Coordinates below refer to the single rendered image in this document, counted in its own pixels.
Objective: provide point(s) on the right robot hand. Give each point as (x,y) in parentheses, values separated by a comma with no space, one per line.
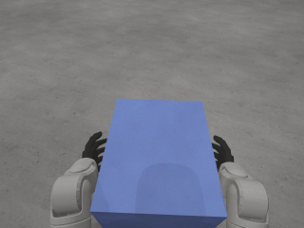
(224,152)

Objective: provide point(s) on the robot left forearm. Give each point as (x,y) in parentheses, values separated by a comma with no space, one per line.
(71,195)

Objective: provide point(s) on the robot right forearm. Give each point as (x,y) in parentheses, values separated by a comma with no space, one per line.
(247,202)

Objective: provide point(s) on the carton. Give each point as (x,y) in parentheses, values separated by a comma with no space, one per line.
(158,169)

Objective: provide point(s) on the left robot hand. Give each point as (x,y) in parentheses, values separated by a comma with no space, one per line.
(91,150)

